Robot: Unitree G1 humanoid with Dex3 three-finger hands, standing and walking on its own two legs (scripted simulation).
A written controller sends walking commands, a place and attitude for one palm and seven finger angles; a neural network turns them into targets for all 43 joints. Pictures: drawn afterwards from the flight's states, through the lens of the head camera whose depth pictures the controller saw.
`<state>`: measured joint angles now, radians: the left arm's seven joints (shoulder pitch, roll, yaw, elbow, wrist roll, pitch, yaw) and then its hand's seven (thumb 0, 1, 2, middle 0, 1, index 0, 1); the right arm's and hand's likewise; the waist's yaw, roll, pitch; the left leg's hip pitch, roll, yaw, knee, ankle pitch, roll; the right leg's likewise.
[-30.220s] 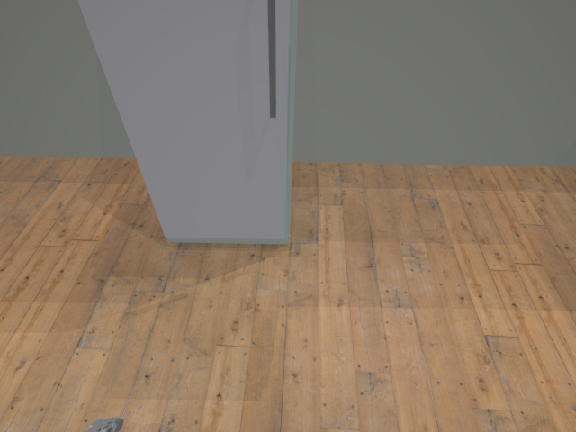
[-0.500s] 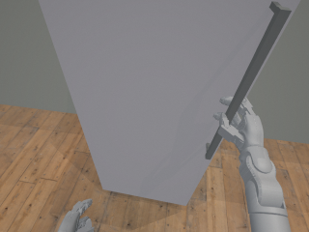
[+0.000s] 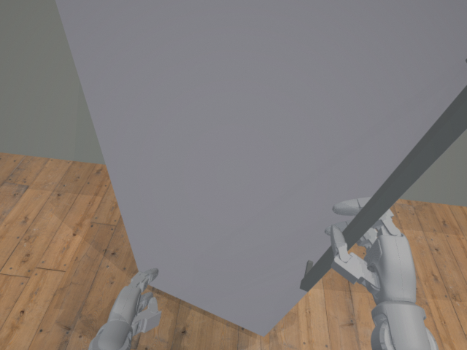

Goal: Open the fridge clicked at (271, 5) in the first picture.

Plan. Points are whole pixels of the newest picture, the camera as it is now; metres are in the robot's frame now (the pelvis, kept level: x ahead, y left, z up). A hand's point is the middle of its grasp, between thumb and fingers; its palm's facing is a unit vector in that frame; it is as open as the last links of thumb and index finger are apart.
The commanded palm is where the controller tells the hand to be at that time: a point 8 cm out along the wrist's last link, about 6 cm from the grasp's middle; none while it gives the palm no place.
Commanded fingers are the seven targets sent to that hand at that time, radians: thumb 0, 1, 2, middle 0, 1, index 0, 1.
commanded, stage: walk backward, drawing the door open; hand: right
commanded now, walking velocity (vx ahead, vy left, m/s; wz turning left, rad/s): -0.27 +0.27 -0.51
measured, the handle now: (358, 215) +0.29 -0.13 +0.16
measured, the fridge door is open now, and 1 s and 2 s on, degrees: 18 50 78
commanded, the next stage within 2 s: stop walking and hold the door back in 1.56 s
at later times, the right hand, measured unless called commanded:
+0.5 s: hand (301, 328) +0.14 -0.05 +0.13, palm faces +0.25 +0.95 -0.18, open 6.1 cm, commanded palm +0.10 -0.09 +0.14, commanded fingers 0.00 -0.90 -0.90 0.45 1.40 0.45 1.40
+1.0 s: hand out of the picture +0.05 +0.07 +0.13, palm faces +0.64 +0.74 -0.21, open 6.3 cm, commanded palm +0.00 +0.05 +0.13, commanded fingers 0.00 -0.90 -0.90 0.45 1.40 0.45 1.40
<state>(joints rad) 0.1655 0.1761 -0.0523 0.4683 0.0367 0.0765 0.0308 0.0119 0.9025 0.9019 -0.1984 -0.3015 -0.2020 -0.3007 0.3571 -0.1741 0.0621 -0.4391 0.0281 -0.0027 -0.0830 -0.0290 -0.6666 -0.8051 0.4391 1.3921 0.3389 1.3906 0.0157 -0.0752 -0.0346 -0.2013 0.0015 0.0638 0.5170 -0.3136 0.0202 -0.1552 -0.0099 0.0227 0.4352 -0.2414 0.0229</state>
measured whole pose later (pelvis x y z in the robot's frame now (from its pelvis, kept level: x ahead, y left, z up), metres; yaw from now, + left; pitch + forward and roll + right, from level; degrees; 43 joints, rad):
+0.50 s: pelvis -0.08 +0.13 +0.00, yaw -16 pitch -1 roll +3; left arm 0.20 0.12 -0.02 0.62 0.04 -0.10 0.06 0.01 0.90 0.90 -0.20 -0.30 -0.20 -0.30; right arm 0.21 -0.21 0.07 -0.44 -0.03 -0.05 -0.08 -0.01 -0.69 -0.78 0.46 1.40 0.29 1.37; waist 0.04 -0.02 0.12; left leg -0.42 0.01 -0.06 0.77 -0.34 -0.04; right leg -0.29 -0.09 0.16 0.42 -0.12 0.08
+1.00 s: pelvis -0.09 +0.35 -0.01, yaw -38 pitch -2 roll +4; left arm 0.16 0.13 0.00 0.64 0.04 -0.16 0.06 0.01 0.90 0.90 -0.20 -0.30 -0.20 -0.30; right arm 0.14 -0.24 -0.03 -0.45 -0.01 -0.07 -0.05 -0.01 -0.68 -0.79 0.46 1.40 0.28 1.34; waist 0.01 -0.03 0.20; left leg -0.49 0.00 -0.01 0.90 -0.35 -0.05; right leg -0.33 -0.12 0.14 0.50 -0.15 0.08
